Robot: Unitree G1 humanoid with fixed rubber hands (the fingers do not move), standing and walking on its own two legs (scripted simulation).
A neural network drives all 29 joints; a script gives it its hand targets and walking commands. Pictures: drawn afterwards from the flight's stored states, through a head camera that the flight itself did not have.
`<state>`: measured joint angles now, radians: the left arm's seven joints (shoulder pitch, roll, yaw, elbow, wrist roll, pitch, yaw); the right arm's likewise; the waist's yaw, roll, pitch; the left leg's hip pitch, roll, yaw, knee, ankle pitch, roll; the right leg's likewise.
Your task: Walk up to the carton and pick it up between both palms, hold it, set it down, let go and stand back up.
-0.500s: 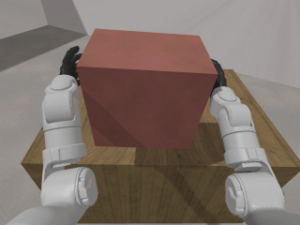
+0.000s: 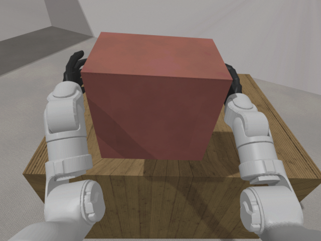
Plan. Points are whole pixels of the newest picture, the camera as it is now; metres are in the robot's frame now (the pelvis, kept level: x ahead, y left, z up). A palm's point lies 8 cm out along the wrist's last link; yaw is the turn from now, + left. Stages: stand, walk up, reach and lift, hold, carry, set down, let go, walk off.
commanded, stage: hold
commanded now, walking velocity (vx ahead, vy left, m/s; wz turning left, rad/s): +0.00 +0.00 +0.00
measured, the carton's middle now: (154, 100) +0.40 +0.01 +0.18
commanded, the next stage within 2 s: none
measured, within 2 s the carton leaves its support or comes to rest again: neither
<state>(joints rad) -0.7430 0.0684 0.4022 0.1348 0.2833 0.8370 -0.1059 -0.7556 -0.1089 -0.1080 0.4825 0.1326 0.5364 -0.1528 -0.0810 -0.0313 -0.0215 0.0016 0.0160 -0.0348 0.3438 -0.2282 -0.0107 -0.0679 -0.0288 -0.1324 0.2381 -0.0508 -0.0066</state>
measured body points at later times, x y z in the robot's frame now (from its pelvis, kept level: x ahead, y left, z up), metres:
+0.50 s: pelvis +0.00 +0.00 +0.00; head -0.05 +0.02 +0.45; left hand +0.38 +0.19 +0.24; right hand +0.38 -0.18 +0.22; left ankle -0.02 +0.12 -0.75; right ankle +0.06 -0.12 -0.75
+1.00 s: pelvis +0.00 +0.00 +0.00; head -0.06 +0.01 +0.45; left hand +0.38 +0.19 +0.24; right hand +0.38 -0.18 +0.22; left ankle -0.02 +0.12 -0.75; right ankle +0.06 -0.12 -0.75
